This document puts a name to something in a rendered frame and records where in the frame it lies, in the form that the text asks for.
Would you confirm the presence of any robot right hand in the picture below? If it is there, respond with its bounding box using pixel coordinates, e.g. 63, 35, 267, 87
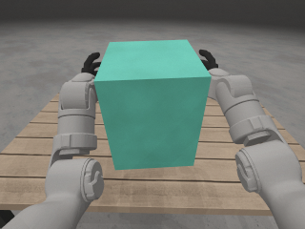
199, 50, 218, 71

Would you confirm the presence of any robot left hand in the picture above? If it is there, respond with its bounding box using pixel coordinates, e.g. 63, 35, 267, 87
81, 52, 101, 76

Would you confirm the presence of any left robot forearm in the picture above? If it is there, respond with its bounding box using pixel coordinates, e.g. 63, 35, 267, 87
45, 73, 98, 195

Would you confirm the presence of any robot right upper arm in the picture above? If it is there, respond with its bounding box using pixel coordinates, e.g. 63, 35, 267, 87
234, 139, 305, 229

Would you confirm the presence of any robot left upper arm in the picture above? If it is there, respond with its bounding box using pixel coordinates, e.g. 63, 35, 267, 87
1, 157, 105, 229

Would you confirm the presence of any table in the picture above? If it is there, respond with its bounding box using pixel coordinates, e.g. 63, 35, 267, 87
0, 93, 305, 228

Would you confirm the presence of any right robot forearm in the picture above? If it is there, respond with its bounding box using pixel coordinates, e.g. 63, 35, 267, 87
207, 68, 302, 179

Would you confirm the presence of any carton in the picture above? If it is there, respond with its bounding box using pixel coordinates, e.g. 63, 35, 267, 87
93, 39, 212, 171

